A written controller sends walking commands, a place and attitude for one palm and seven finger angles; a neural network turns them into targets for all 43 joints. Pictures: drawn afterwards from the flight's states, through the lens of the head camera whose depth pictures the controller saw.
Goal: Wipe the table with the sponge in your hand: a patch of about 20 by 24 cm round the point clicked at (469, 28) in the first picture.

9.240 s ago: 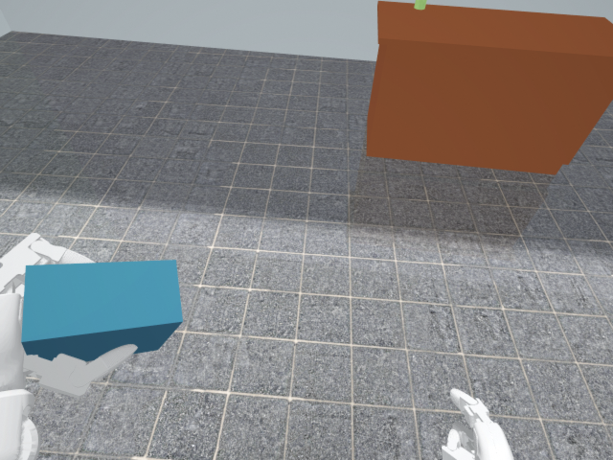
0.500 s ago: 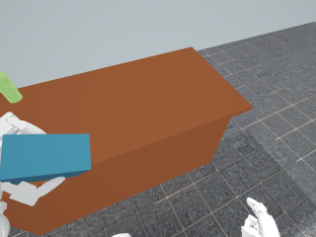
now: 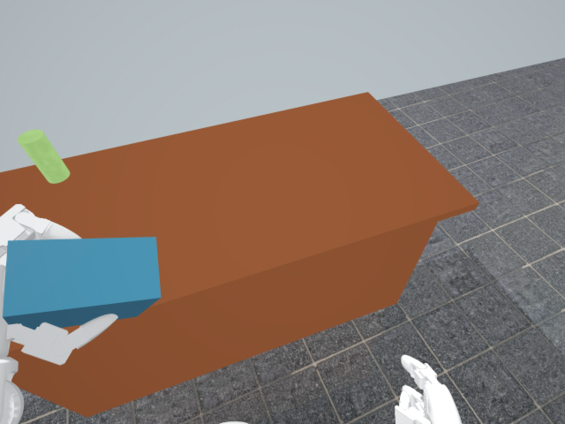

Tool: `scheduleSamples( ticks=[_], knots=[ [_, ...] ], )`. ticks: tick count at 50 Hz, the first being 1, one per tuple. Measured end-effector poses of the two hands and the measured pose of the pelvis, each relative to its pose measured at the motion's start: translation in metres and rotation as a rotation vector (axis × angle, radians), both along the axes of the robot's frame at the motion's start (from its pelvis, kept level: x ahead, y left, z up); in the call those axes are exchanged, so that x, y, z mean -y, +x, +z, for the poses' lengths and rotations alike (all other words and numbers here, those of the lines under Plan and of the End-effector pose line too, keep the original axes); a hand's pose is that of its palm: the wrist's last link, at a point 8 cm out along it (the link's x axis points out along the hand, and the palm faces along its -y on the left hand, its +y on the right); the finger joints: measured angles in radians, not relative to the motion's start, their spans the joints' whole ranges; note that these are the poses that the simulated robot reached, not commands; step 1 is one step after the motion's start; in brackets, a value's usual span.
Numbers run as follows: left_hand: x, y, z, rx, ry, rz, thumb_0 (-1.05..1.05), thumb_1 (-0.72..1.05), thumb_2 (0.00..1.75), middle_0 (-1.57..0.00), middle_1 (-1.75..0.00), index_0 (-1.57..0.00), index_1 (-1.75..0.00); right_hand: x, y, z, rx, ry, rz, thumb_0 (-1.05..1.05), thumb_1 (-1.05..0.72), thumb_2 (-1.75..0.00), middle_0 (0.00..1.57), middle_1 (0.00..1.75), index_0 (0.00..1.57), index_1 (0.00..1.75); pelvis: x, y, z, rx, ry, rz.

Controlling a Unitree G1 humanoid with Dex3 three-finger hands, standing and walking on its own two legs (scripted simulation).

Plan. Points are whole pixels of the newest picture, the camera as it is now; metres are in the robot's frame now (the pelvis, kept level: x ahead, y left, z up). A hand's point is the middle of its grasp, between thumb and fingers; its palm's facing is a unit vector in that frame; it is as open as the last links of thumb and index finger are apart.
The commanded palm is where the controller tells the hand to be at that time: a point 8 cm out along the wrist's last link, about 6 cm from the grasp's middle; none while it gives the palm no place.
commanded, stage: take the last steps up to it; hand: left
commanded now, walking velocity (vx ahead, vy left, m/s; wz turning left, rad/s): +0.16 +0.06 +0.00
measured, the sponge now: (106, 284) +0.22 +0.21 +0.16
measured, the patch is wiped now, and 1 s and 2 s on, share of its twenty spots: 0.00 0.00 0.00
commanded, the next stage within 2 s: come to a stop and stand still in 0.78 s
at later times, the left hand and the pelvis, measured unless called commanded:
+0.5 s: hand (69, 267) +0.23 +0.24 +0.18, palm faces +0.37 -0.80 -0.47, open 10.5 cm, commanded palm +0.17 +0.29 +0.18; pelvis +0.01 +0.01 +0.00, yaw +0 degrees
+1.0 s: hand (71, 251) +0.26 +0.26 +0.17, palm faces +0.36 -0.81 -0.45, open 10.5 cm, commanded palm +0.20 +0.30 +0.18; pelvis +0.04 +0.02 +0.00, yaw +0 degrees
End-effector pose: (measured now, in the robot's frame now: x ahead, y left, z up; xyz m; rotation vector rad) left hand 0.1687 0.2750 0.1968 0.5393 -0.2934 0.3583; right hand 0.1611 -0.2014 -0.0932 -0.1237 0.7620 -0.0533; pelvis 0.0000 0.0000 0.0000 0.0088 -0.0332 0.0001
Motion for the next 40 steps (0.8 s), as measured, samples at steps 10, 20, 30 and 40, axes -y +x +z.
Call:
scheduleSamples(
  ticks=[10,20,30,40],
  knots=[
    [-0.011,0.017,-0.019,-0.019,-0.077,-0.032,-0.01,-0.54,1.02,-0.68,-1.39,-0.69,-1.38,0.040,0.006,0.025,0.010,-0.180,-0.061,0.01,-0.90,-0.90,0.20,0.30,0.20,0.30,-0.014,0.011,0.001,0.002,-0.015,0.007],
    [-0.020,0.025,-0.006,0.004,0.004,-0.039,-0.01,-0.54,1.02,-0.68,-1.39,-0.69,-1.38,0.011,0.013,0.024,0.048,-0.110,-0.051,0.01,-0.91,-0.90,0.20,0.30,0.20,0.30,-0.017,0.014,0.000,-0.001,-0.004,-0.008],
    [-0.002,0.024,-0.012,-0.068,-0.024,-0.009,-0.01,-0.54,1.02,-0.68,-1.39,-0.69,-1.38,0.005,0.008,-0.002,-0.049,-0.010,-0.031,0.01,-0.90,-0.90,0.21,0.30,0.20,0.30,-0.004,0.020,0.003,-0.013,0.004,-0.011],
    [-0.012,0.045,-0.018,-0.022,-0.046,-0.069,-0.01,-0.54,1.02,-0.68,-1.39,-0.69,-1.38,0.028,0.019,0.017,-0.016,-0.155,-0.077,0.01,-0.90,-0.90,0.20,0.30,0.20,0.30,-0.018,0.030,-0.001,-0.005,-0.005,-0.007]
  ],
)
